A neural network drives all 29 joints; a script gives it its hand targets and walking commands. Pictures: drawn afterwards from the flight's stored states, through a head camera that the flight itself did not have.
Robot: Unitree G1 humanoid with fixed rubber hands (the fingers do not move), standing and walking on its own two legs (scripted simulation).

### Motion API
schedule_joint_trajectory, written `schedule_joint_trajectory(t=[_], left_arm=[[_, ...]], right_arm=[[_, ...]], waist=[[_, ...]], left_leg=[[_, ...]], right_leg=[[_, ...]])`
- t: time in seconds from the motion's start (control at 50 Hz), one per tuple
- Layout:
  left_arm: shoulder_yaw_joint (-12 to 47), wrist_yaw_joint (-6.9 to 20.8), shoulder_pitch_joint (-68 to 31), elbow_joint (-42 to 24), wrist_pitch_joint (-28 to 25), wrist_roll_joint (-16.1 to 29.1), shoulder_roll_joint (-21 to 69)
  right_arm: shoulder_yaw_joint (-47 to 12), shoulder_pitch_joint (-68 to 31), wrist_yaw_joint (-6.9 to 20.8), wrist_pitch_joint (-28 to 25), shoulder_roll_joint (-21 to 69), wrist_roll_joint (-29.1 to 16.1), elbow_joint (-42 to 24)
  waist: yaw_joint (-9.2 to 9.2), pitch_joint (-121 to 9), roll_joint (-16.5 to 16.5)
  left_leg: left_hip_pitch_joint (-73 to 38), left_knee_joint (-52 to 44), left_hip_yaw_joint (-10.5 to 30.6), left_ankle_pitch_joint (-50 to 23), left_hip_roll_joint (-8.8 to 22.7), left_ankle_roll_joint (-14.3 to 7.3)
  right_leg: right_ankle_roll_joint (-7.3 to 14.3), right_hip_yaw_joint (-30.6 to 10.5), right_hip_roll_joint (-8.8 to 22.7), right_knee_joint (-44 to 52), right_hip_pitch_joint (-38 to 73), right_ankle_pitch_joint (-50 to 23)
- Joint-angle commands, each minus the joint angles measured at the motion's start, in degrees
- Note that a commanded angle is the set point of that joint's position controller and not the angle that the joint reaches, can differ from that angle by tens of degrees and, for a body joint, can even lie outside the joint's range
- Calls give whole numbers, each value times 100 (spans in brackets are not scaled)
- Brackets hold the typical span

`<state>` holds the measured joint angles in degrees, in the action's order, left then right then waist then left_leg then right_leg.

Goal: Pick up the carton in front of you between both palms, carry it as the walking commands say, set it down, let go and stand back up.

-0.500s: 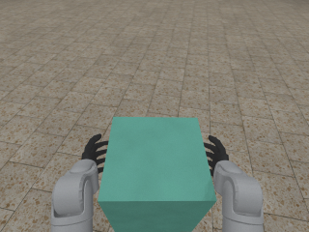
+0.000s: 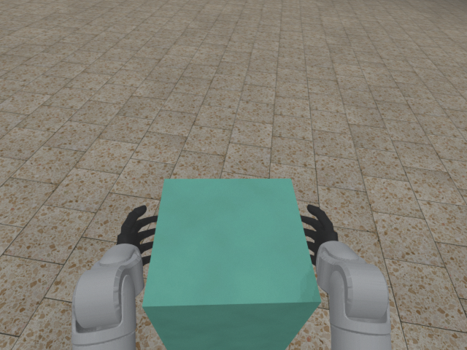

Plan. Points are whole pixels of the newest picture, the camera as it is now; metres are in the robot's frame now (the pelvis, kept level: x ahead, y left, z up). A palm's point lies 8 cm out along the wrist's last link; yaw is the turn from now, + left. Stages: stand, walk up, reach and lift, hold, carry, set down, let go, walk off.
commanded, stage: carry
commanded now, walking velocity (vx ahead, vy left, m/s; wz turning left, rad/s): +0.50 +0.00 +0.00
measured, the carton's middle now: (228, 269) +0.27 +0.00 +0.02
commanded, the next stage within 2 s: none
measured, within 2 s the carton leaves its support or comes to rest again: neither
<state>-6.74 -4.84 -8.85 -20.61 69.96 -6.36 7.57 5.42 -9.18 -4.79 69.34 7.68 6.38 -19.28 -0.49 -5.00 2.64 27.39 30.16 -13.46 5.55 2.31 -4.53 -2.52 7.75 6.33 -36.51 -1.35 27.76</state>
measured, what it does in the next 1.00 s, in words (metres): walks ahead: right foot, then left foot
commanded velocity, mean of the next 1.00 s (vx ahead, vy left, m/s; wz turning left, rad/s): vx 0.50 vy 0.00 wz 0.00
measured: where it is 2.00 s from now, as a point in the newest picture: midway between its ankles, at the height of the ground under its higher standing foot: (218, 174)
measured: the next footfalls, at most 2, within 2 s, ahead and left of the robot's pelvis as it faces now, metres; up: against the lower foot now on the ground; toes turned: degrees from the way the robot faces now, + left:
right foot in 0.46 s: +0.48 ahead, -0.11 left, +0.00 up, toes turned -11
left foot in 0.94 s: +0.81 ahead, +0.11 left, +0.00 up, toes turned +12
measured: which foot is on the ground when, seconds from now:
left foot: down 0.00-0.48, up 0.50-0.92, down 0.94-1.00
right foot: up 0.00-0.44, down 0.46-0.96, up 0.98-1.00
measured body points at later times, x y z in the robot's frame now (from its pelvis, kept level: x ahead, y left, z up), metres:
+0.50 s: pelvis +0.34 -0.03 +0.00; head +0.34 -0.03 +0.45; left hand +0.61 +0.13 +0.09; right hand +0.62 -0.17 +0.08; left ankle +0.12 +0.09 -0.68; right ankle +0.45 -0.11 -0.72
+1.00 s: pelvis +0.68 +0.02 +0.00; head +0.68 +0.03 +0.45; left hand +0.95 +0.17 +0.06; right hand +0.95 -0.14 +0.07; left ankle +0.78 +0.10 -0.72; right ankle +0.47 -0.10 -0.68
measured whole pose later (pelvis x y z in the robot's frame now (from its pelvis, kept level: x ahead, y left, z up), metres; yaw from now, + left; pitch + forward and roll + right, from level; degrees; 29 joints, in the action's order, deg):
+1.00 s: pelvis +0.68 +0.02 +0.00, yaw -1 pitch +3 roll +1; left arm -6.8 -4.4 -7.8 -19.0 69.2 -6.7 7.5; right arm 4.9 -8.5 -4.8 68.6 7.6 6.5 -17.2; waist -0.8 -4.0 2.8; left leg 26.7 30.9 -14.1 7.2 2.0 -5.0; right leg -2.0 6.2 6.2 -44.7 -4.1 26.8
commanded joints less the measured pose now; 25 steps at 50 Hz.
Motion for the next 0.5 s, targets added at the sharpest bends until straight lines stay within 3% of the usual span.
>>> schedule_joint_trajectory(t=[0.0,0.04,0.06,0.08,0.14,0.22,0.34,0.38,0.4,0.42,0.44,0.46,0.48], left_arm=[[4232,1480,-2524,-292,32,2269,5022],[4336,1509,-2631,-286,-130,2358,5405],[4375,1506,-2607,-294,-208,2382,5555],[4398,1492,-2553,-322,-273,2380,5650],[4445,1420,-2182,-303,-427,2267,5729],[4455,1347,-1990,-463,-467,2153,5519],[4360,1336,-2082,-769,-167,2247,4902],[4282,1354,-2100,-718,-47,2263,4727],[4236,1364,-2069,-657,1,2255,4677],[4175,1374,-2045,-575,39,2240,4644],[4117,1388,-2044,-527,75,2241,4607],[4014,1415,-2163,-364,60,2154,4479],[4045,1429,-2031,-232,43,2242,4695]], right_arm=[[-3922,-2136,1491,-24,5126,-2279,-110],[-3999,-2296,1504,-165,5517,-2323,-246],[-4052,-2389,1507,-227,5650,-2369,-329],[-4092,-2421,1512,-281,5726,-2399,-403],[-4158,-2206,1563,-369,5677,-2440,-519],[-4192,-2013,1591,-376,5362,-2451,-684],[-4024,-1920,1468,-136,4728,-2302,-874],[-3977,-1944,1434,-28,4580,-2241,-843],[-3964,-2007,1424,26,4516,-2235,-839],[-3965,-2058,1417,76,4458,-2229,-833],[-3948,-2157,1415,116,4381,-2228,-803],[-4046,-2297,1399,191,4496,-2285,-884],[-4038,-2398,1418,191,4467,-2289,-864]], waist=[[-88,-1926,-1842],[-89,-1867,-855],[-48,-1798,-640],[-29,-1815,-721],[-25,-1646,-934],[-34,-1171,-986],[-63,-492,-1148],[-36,-518,-1233],[35,-708,-1203],[115,-1038,-968],[243,-1438,-557],[231,-1978,919],[243,-1874,1493]], left_leg=[[-4504,-1609,3893,-199,2256,-930],[-3928,-1394,2762,-1363,1953,-606],[-3556,-1537,2339,-1256,1822,-400],[-3378,-1674,2019,-962,1713,-268],[-3264,-1980,1493,-700,1546,-315],[-3428,-2085,1004,-1077,1332,-331],[-3464,-1980,528,-1918,1156,-135],[-3538,-1544,355,-2779,1157,2],[-3442,-944,144,-3179,1061,124],[-3060,39,-105,-3179,817,275],[-2096,1227,-29,-1896,706,400],[-239,3085,214,-292,44,672],[726,4145,828,2058,-373,645]], right_leg=[[162,-550,-465,-3698,-3677,-26],[380,-797,1,-3553,-3703,-533],[389,-811,141,-3121,-3491,-850],[365,-733,166,-2789,-3313,-1064],[234,-405,75,-1961,-3334,-1345],[105,-54,16,-694,-3624,-1928],[296,396,-254,684,-3140,-2657],[408,528,-374,901,-2587,-2635],[428,716,-555,1062,-1920,-2563],[447,932,-796,1237,-872,-2275],[469,164,-188,1240,354,-1816],[1345,-2650,1535,1773,1787,-798],[1641,-3824,1923,2501,1806,-1745]])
